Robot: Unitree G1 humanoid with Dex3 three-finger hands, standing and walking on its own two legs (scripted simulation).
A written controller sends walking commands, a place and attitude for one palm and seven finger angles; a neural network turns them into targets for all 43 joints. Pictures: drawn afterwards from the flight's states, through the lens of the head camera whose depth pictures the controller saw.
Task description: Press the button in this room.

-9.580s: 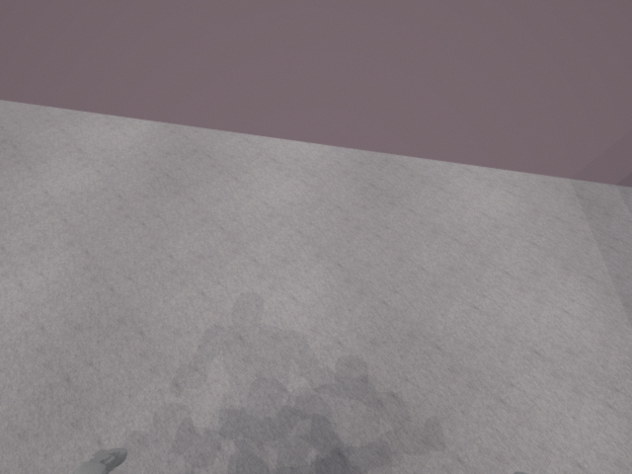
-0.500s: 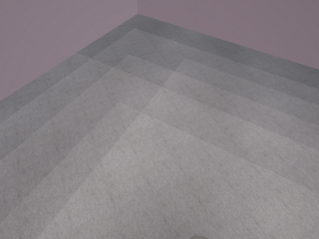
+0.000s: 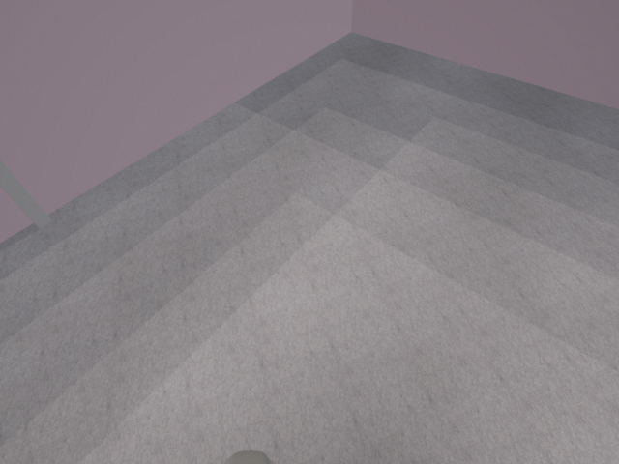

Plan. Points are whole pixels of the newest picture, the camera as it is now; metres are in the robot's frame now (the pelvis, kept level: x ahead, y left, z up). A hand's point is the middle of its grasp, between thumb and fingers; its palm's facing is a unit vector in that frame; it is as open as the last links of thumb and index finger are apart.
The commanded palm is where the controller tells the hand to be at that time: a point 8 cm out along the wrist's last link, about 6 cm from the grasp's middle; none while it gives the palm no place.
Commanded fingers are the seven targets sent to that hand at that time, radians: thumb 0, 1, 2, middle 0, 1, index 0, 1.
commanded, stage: turn or walk to find it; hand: left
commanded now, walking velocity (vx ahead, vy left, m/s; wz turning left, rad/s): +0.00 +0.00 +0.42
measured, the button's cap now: out of the picture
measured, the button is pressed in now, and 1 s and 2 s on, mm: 0 0 0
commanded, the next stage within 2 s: stand and wait in 0.74 s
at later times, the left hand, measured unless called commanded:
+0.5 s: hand out of the picture +0.00 +0.27 -0.16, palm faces +0.22 -0.94 -0.26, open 7.3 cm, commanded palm none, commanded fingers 0.00 0.90 0.90 -0.20 -0.30 -0.20 -0.30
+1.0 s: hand out of the picture -0.09 +0.17 -0.16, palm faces +0.40 -0.88 -0.25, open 7.3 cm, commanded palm none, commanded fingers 0.00 0.90 0.90 -0.20 -0.30 -0.20 -0.30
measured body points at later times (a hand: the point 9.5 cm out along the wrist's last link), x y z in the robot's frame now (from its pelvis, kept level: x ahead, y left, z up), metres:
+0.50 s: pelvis -0.03 +0.04 +0.00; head -0.01 +0.05 +0.45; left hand -0.01 +0.32 -0.14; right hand +0.09 -0.18 -0.14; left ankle -0.03 +0.15 -0.74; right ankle -0.03 -0.10 -0.68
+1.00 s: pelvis -0.05 -0.02 +0.00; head -0.02 -0.03 +0.45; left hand -0.11 +0.22 -0.14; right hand +0.07 -0.24 -0.16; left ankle -0.15 +0.13 -0.69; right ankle -0.02 -0.09 -0.74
